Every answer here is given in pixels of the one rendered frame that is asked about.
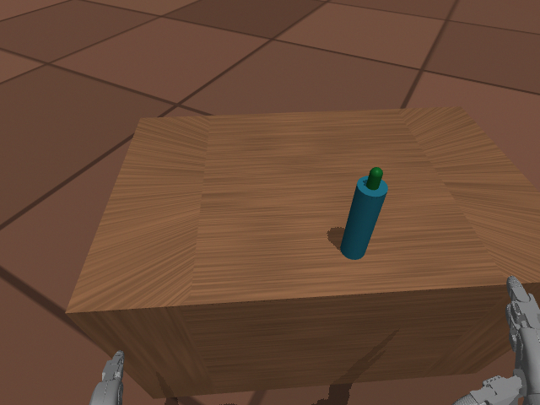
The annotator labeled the right robot hand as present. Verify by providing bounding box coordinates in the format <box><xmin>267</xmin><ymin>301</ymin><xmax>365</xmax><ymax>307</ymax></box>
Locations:
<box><xmin>452</xmin><ymin>276</ymin><xmax>540</xmax><ymax>405</ymax></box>

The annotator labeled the bottle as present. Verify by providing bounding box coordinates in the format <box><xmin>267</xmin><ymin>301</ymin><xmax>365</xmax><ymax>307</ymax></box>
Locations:
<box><xmin>340</xmin><ymin>167</ymin><xmax>388</xmax><ymax>260</ymax></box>

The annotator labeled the left robot hand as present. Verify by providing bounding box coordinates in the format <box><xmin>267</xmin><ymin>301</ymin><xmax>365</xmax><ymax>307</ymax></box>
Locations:
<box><xmin>89</xmin><ymin>350</ymin><xmax>125</xmax><ymax>405</ymax></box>

